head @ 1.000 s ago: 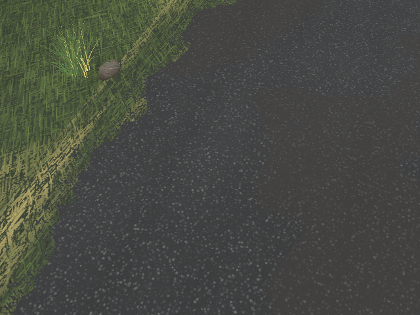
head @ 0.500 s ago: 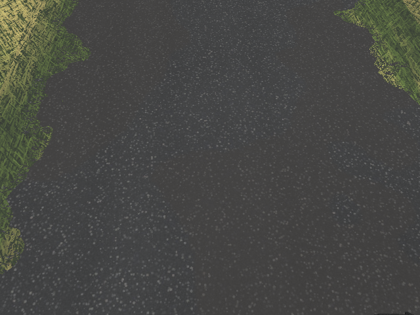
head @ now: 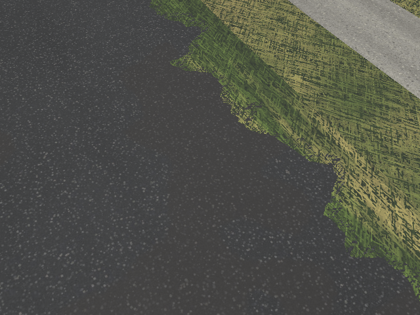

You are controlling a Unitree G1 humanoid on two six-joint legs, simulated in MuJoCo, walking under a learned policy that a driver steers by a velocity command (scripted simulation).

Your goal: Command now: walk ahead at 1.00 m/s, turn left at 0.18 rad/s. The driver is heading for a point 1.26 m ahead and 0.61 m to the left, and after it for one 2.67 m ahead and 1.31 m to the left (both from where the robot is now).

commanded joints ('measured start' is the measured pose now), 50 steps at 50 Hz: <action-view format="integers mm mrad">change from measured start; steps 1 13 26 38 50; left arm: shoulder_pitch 19 36 -305 137 56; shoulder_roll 96 211 51 318 100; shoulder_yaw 28 42 -64 59 16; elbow -34 -2 -282 -176 -14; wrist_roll -12 0 17 31 -12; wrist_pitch -70 -55 -22 -43 -93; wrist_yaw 1 54 -17 41 1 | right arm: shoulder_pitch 62 77 117 135 -309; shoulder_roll -122 -193 -243 -142 -134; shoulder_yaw -36 -62 -109 -67 -30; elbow -15 3 20 -104 -239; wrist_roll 0 10 20 43 -13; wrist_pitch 35 25 -21 -30 62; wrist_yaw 23 52 1 -1 85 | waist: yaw -16 -127 20 96 9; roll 38 -139 -24 -425 -56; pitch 51 -125 86 -479 71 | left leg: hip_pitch -135 219 87 -248 -240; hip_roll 57 -217 -120 -216 -21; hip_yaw -46 255 -300 -104 95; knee -127 -696 -1257 51 -362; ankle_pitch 57 269 240 -163 298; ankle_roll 1 161 289 108 79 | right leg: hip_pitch -6 396 -309 702 119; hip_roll -348 -339 -259 -644 -365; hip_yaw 302 -106 121 1081 -51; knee -429 -20 347 -289 -452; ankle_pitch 144 1530 183 -528 419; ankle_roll -65 154 229 7 124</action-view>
